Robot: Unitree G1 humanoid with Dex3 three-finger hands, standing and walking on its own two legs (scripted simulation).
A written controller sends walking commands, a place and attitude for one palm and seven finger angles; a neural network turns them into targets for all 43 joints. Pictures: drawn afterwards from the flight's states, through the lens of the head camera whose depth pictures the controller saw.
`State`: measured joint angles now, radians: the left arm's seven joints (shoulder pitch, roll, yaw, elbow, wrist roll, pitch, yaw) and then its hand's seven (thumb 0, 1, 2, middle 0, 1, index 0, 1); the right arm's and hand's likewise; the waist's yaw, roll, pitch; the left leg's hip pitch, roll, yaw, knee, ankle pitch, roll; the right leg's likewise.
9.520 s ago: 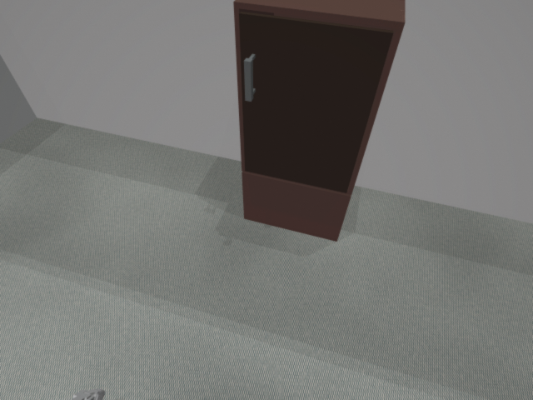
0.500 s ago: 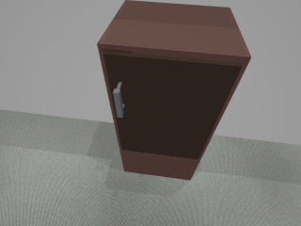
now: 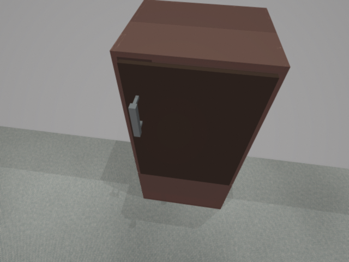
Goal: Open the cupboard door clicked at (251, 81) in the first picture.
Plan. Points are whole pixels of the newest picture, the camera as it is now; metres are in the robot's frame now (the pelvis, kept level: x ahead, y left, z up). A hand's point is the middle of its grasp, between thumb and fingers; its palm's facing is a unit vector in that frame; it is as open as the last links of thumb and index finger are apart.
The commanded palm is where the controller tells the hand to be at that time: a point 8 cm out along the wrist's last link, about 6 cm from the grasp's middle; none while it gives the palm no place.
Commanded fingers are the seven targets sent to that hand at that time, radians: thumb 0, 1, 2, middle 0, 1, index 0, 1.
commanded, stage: look again from close up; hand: left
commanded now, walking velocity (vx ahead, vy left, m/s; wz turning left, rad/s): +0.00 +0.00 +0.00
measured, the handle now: (137, 116) +0.52 +0.15 +0.00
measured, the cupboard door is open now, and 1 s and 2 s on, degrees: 0 0 0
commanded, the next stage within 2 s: raise the hand with hooked fingers in 0.02 s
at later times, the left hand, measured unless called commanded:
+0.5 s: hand (106, 249) +0.16 +0.16 -0.05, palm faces -0.10 -0.99 +0.01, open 8.3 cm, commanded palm +0.13 +0.24 -0.05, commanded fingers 0.00 0.43 0.70 -0.23 -0.60 -0.23 -0.60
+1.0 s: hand (73, 235) +0.18 +0.24 -0.03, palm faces -0.05 -1.00 -0.04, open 11.3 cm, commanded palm +0.15 +0.29 -0.02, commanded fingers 0.00 -0.15 0.45 -0.28 -0.98 -0.28 -0.98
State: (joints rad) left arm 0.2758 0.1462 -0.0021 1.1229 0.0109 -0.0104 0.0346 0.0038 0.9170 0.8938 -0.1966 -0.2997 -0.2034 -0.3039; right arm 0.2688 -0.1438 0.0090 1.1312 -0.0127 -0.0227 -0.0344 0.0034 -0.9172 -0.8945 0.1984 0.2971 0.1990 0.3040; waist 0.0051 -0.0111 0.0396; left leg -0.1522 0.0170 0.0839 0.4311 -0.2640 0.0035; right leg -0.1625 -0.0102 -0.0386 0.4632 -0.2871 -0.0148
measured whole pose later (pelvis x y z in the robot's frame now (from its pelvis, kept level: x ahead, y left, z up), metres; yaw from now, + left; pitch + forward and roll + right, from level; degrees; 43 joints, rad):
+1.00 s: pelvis -0.06 +0.02 -0.07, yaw +2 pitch +12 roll -3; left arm 0.28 0.31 0.26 0.12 -0.32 -0.33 -0.40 0.00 0.08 0.54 -0.26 -0.83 -0.26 -0.84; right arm 0.31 -0.23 0.03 0.56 0.03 -0.22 -0.05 0.01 -0.90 -0.89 0.20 0.30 0.21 0.31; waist -0.04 0.03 -0.11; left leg -0.82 0.03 0.02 1.07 -0.46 0.04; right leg -0.76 -0.02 -0.09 1.02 -0.46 0.00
